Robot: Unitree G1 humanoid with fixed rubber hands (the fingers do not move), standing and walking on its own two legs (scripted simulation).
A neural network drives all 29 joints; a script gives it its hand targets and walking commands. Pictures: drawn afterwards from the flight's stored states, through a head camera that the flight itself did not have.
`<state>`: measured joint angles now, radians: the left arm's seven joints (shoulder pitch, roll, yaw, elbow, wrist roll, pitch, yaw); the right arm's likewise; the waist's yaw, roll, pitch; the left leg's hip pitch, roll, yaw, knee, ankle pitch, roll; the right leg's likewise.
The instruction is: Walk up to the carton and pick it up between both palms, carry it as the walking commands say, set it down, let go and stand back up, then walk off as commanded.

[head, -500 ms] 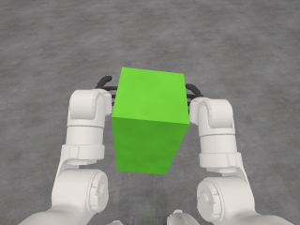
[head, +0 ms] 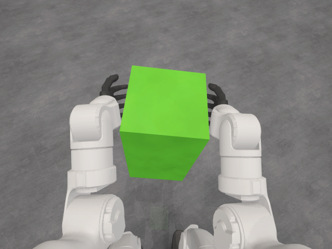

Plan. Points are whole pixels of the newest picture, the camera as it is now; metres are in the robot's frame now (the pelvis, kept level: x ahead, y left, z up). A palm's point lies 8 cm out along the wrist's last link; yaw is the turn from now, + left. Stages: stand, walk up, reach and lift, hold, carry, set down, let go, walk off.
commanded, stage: carry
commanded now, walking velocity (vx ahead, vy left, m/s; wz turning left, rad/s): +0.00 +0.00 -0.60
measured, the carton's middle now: (161, 133) +0.37 +0.04 +0.04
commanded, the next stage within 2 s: none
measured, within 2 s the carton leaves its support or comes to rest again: neither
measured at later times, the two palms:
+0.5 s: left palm (167, 136) +0.31 +0.02 +0.14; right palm (302, 179) +0.24 -0.20 +0.13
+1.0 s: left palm (269, 225) +0.17 -0.13 +0.14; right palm out of the picture +0.03 -0.32 +0.12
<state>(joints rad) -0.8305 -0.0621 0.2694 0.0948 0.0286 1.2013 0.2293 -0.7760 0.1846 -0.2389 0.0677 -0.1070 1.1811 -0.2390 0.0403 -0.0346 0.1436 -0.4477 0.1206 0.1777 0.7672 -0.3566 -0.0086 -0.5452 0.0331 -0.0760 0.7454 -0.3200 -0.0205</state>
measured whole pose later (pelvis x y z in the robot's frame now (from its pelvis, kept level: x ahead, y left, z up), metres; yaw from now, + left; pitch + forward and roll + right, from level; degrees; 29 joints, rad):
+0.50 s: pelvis -0.10 -0.02 +0.01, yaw -15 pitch +2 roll -1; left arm -0.84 -0.03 0.24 0.17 0.03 1.21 0.22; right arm -0.77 0.17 -0.23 0.12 -0.10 1.19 -0.24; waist 0.04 -0.03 0.08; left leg -0.39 0.15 0.16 0.67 -0.30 -0.03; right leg -0.55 0.02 -0.05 0.80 -0.38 0.02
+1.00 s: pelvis -0.23 -0.04 +0.00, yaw -34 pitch +1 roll +0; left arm -0.87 -0.03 0.23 0.24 0.03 1.20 0.22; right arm -0.79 0.16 -0.25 0.17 -0.11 1.20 -0.23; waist 0.05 -0.01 0.08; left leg -0.48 0.23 0.19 0.80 -0.34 -0.07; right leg -0.52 0.02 -0.10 0.71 -0.17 -0.06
